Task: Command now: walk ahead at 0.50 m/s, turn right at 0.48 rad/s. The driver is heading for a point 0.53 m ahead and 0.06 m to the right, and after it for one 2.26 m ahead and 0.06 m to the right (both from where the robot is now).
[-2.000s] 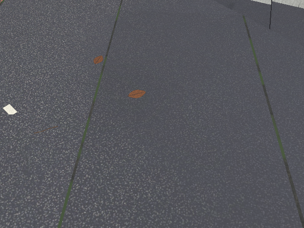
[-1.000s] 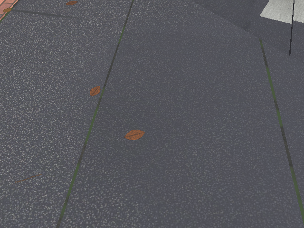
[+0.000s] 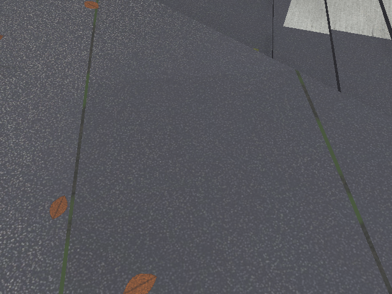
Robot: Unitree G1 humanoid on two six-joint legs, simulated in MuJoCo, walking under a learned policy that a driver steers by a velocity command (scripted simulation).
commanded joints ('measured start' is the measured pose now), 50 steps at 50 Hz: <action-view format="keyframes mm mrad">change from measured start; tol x32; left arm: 1 287 230 91 -9 -2 -7 9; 27 474 93 12 -62 -7 -16 74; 45 -85 131 16 -226 7 -61 48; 50 336 325 81 -143 40 -51 69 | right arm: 1 -36 -195 -34 -78 2 5 -17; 19 -421 -100 -14 -314 8 -65 27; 27 76 -274 -77 -189 1 -76 49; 50 97 -35 4 -297 29 -19 6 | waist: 1 213 81 -177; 24 43 -110 -60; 27 -7 363 -360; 31 24 68 -20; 48 92 126 -84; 50 133 -258 -321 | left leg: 1 -228 215 -10 573 1095 66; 3 -868 -55 -249 1138 -116 8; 16 -660 35 -230 314 530 -43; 24 -456 8 -224 146 405 53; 27 232 395 -997 19 81 336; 32 -241 209 -622 -70 296 244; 46 -297 163 -578 17 344 193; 50 -806 -81 -329 729 -84 54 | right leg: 1 514 42 51 -54 -17 -101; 3 1040 -339 914 -257 -144 -340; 11 323 -118 337 -383 188 -192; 23 468 -148 421 -198 55 -78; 29 -235 8 203 718 -361 59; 46 186 36 129 -136 29 121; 50 940 -391 666 -218 -169 -140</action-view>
